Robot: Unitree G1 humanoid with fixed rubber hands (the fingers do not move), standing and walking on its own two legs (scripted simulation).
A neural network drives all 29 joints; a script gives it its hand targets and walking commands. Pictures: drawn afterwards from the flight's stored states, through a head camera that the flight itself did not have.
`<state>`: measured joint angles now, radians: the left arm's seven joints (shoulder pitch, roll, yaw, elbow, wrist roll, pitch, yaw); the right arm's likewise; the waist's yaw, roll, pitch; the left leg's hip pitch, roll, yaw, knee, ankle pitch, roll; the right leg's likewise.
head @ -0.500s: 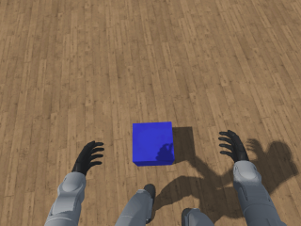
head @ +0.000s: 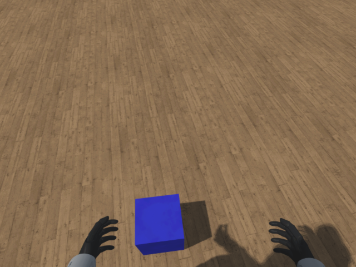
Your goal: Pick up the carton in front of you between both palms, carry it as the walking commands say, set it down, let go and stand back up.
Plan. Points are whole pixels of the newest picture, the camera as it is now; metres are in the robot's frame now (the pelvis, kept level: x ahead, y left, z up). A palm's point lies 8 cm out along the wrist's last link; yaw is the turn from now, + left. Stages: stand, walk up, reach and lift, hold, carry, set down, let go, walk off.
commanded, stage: let go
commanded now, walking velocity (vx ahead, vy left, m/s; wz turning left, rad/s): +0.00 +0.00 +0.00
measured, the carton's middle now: (160, 225) +0.38 +0.13 -0.65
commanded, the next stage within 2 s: stand in 0.28 s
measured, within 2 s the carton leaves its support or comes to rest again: neither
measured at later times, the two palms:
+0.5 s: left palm out of the picture +0.13 +0.30 -0.10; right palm out of the picture +0.13 -0.26 -0.08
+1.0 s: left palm out of the picture +0.12 +0.33 -0.11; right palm out of the picture +0.11 -0.25 -0.09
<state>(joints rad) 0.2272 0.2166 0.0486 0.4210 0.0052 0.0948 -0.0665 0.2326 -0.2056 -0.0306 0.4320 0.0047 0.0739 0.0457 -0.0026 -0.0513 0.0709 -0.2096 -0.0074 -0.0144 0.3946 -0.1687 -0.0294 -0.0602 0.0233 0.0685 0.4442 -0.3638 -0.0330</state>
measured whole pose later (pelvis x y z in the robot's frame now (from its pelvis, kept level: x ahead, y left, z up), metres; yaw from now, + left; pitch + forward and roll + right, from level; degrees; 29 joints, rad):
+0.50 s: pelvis +0.00 +0.03 -0.01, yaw +0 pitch +0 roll +0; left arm 0.26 0.33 0.05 0.60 0.05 0.04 0.01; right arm 0.18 -0.30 -0.05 0.74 -0.05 0.01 -0.01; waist 0.00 -0.07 -0.01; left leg -0.31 -0.01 -0.01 0.56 -0.25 0.00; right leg -0.12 0.02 0.07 0.51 -0.40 0.00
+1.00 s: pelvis +0.01 +0.04 +0.00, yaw -2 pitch -1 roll +0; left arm 0.23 0.37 0.03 0.79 0.03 0.01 0.03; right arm 0.13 -0.32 -0.03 0.91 -0.03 0.00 -0.02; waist -0.01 -0.05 0.01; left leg -0.25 -0.02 0.02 0.50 -0.24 0.03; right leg -0.05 0.00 0.10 0.43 -0.37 0.02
